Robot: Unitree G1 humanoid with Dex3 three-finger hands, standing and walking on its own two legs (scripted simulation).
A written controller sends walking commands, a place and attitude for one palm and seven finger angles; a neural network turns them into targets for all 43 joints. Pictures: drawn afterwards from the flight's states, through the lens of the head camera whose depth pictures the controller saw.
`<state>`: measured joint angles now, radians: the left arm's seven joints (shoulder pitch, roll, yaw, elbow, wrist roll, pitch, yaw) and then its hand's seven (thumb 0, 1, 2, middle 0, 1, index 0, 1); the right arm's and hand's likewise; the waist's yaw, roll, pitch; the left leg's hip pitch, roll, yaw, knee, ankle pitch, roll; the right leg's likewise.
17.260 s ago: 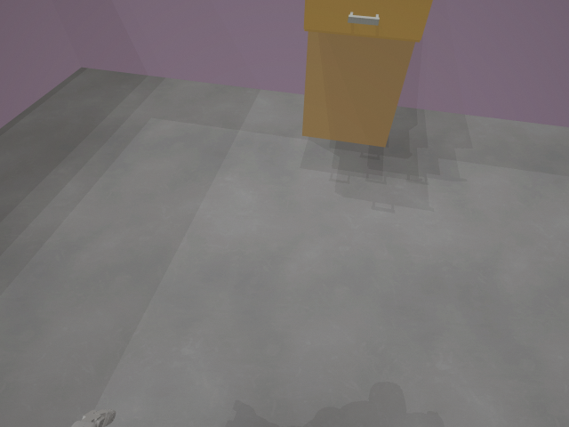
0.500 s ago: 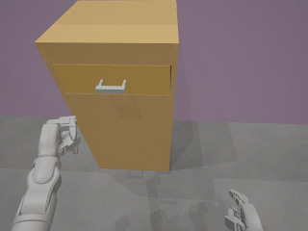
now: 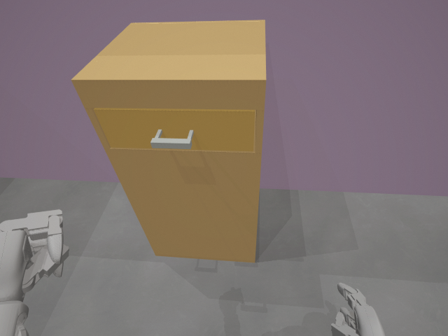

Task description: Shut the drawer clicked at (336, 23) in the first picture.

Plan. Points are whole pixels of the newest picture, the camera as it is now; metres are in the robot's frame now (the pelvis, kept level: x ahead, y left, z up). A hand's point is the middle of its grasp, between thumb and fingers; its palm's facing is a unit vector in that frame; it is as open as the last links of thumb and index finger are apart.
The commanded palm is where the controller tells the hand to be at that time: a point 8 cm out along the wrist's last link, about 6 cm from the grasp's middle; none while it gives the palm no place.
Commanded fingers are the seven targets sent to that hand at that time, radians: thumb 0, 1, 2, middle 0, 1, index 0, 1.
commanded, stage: draw the hand back to the body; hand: left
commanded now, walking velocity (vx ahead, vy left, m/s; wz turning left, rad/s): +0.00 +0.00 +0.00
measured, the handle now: (173, 138) +0.60 +0.22 +0.01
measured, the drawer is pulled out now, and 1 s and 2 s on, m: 0.00 0.00 0.00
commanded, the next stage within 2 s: step back with the hand held close in 0.14 s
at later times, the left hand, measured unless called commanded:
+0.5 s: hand (59, 252) +0.18 +0.25 +0.15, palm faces +0.29 -0.82 -0.49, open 3.3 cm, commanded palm +0.12 +0.29 +0.17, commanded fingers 0.00 0.90 0.90 -1.40 -1.60 -1.40 -1.60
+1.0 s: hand out of the picture +0.08 +0.28 +0.16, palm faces +0.36 -0.76 -0.54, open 3.3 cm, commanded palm +0.01 +0.31 +0.17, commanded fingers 0.00 0.90 0.90 -1.40 -1.60 -1.40 -1.60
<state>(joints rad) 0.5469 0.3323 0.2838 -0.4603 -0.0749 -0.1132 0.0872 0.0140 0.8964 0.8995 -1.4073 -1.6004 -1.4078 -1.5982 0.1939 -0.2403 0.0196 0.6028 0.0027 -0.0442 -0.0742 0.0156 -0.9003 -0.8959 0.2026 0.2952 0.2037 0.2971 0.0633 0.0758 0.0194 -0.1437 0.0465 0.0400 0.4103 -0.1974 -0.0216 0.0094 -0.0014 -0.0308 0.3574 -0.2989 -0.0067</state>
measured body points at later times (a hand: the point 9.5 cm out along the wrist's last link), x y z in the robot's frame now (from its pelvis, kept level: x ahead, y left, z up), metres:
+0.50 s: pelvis -0.01 +0.01 +0.00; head +0.00 -0.01 +0.45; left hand +0.15 +0.29 +0.18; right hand +0.18 -0.23 -0.08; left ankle +0.02 +0.14 -0.74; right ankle -0.06 -0.11 -0.74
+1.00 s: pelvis -0.10 +0.03 -0.01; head -0.07 +0.03 +0.43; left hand +0.05 +0.31 +0.18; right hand +0.09 -0.20 -0.10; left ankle +0.02 +0.14 -0.74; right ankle -0.06 -0.11 -0.74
